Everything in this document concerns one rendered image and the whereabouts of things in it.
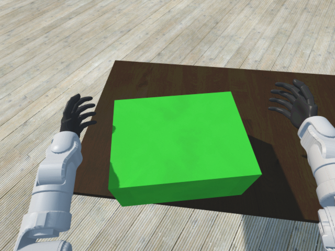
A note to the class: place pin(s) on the table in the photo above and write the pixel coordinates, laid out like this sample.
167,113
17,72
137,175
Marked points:
285,190

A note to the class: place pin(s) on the right robot hand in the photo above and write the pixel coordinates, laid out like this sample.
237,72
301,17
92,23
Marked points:
302,106

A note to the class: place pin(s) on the right robot upper arm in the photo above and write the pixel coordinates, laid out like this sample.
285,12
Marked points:
326,227

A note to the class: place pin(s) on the left robot upper arm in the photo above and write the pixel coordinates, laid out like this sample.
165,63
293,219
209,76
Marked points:
60,245

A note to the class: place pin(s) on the left robot forearm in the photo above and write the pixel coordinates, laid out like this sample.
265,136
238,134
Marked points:
49,209

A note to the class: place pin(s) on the right robot forearm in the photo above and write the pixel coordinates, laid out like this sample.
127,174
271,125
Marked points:
317,137

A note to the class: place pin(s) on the carton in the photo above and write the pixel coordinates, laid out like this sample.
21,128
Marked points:
177,148

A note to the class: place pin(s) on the left robot hand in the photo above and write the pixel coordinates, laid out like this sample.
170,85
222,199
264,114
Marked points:
71,120

